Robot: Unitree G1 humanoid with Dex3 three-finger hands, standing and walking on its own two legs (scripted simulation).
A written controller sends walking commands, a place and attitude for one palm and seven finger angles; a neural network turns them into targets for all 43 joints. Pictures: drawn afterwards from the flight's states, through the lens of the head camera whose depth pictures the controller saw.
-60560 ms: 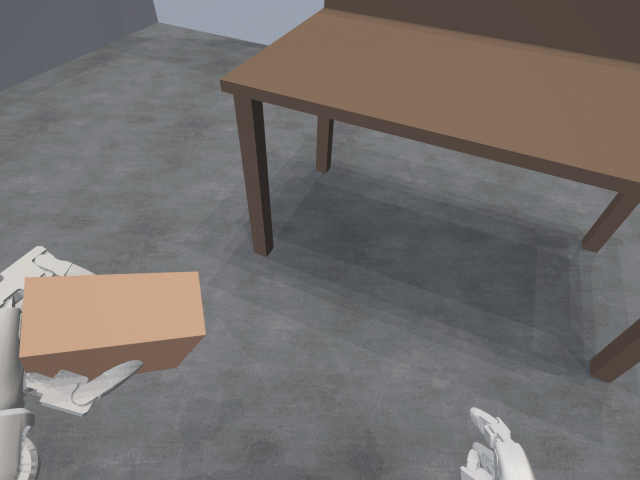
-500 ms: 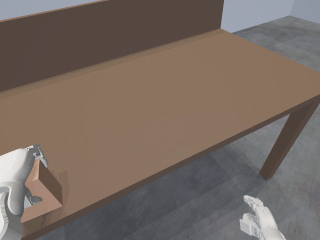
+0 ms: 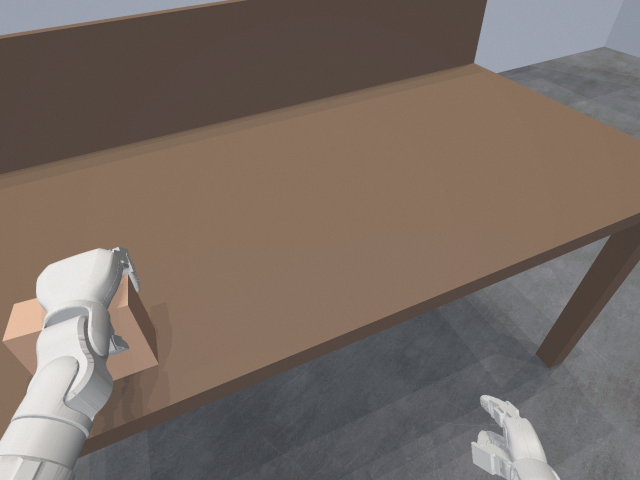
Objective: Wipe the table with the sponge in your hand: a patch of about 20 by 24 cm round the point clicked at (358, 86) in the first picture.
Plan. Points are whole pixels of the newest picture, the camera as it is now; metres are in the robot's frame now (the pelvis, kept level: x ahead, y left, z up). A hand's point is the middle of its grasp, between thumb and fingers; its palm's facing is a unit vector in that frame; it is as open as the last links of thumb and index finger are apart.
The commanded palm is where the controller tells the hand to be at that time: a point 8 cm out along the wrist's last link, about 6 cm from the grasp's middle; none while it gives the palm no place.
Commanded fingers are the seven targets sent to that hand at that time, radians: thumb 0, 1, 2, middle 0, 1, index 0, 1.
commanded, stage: wipe forward along the middle lane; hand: left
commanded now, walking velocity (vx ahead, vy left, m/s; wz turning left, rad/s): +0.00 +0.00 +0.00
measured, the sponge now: (98, 347) +0.26 +0.35 +0.02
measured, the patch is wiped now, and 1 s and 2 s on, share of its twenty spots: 0.95 0.95 0.95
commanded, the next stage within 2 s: slide back across to the first lane in 1.10 s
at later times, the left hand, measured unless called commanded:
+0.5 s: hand (112, 271) +0.34 +0.35 +0.09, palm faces -0.06 -0.02 -1.00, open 10.1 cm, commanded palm +0.33 +0.33 +0.11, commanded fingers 0.00 0.10 1.30 -1.20 -1.60 -1.20 -1.60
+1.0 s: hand (112, 253) +0.38 +0.37 +0.08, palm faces -0.12 -0.02 -0.99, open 10.1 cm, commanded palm +0.37 +0.36 +0.11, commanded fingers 0.00 0.10 1.30 -1.20 -1.60 -1.20 -1.60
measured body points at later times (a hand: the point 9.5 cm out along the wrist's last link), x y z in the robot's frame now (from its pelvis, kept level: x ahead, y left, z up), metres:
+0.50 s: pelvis -0.01 +0.01 -0.01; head -0.01 +0.00 +0.44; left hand +0.34 +0.34 +0.14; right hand +0.13 -0.23 -0.13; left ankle +0.01 +0.10 -0.73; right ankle +0.01 -0.07 -0.73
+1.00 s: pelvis +0.01 +0.00 +0.00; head +0.04 -0.01 +0.44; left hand +0.38 +0.36 +0.14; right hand +0.15 -0.25 -0.12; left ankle +0.01 +0.10 -0.73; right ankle +0.01 -0.07 -0.73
